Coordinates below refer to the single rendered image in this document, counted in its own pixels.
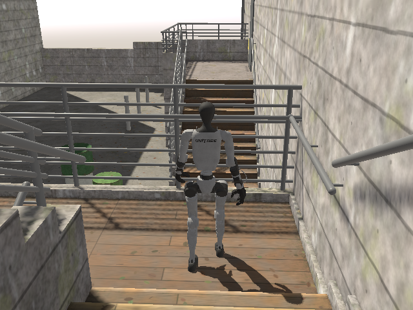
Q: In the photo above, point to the robot left forearm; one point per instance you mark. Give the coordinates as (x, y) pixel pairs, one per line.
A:
(179, 166)

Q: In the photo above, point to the robot left shin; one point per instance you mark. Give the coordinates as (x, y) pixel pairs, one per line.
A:
(192, 240)

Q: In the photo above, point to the right robot upper arm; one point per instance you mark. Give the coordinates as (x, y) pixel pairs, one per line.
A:
(229, 147)

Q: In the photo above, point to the left robot hand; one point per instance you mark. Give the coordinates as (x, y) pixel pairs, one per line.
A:
(183, 174)

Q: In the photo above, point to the right robot hand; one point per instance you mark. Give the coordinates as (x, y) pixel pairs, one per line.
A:
(242, 194)

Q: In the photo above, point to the left robot upper arm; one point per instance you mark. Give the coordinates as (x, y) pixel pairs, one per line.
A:
(184, 143)

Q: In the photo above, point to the robot right forearm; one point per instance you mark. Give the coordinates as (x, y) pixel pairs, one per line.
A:
(236, 175)

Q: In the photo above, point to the robot head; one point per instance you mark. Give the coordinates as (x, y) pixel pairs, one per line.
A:
(207, 111)

